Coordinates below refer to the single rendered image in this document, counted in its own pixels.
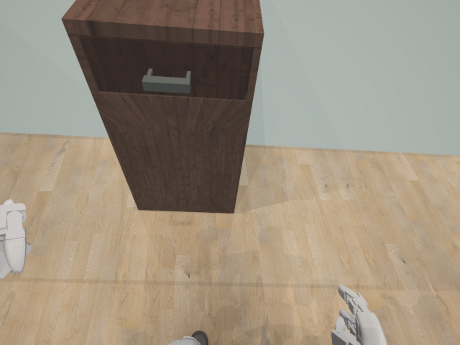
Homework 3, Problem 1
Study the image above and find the left robot hand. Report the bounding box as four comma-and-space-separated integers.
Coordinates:
0, 199, 32, 279

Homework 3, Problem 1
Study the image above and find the cabinet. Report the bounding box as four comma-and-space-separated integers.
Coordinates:
62, 0, 264, 213

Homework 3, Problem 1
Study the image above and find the robot left foot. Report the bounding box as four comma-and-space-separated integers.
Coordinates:
191, 331, 208, 345

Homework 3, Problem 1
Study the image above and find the handle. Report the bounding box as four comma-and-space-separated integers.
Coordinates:
142, 68, 191, 93

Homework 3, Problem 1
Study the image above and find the right robot hand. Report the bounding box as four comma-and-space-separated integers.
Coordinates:
331, 285, 387, 345

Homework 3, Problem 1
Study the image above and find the drawer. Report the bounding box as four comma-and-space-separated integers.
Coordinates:
79, 34, 252, 100

